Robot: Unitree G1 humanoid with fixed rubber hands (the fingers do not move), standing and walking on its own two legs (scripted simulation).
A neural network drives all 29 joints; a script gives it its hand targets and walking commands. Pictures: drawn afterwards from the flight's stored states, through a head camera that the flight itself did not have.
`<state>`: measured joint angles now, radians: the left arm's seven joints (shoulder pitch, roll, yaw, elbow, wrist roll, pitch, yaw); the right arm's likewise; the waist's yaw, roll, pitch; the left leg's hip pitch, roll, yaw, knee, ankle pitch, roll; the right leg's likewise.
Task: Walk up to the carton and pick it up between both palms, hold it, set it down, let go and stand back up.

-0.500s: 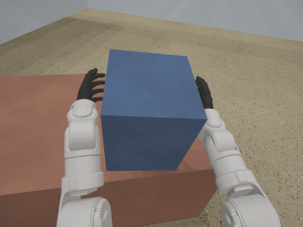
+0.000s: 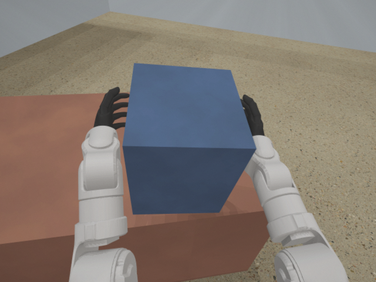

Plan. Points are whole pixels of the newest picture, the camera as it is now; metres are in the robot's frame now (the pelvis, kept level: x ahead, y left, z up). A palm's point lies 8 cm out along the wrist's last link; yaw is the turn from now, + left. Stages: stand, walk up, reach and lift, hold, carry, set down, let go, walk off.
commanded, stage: hold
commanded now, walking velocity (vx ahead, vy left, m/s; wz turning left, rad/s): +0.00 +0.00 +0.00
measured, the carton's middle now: (180, 144) +0.36 +0.01 +0.13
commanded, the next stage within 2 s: none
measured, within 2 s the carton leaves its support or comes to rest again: neither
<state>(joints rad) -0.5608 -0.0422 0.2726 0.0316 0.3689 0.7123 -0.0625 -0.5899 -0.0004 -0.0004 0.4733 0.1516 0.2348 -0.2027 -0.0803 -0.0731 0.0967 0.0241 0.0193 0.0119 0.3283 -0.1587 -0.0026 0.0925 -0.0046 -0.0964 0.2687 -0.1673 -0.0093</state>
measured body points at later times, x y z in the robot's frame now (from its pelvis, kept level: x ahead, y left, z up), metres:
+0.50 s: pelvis +0.00 +0.00 +0.00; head -0.03 +0.03 +0.45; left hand +0.37 +0.16 +0.19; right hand +0.37 -0.14 +0.17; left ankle +0.03 +0.12 -0.75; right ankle +0.00 -0.11 -0.75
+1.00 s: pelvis +0.00 +0.00 +0.00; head -0.04 +0.04 +0.45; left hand +0.37 +0.16 +0.19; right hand +0.37 -0.13 +0.17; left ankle +0.03 +0.12 -0.75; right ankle +0.00 -0.11 -0.75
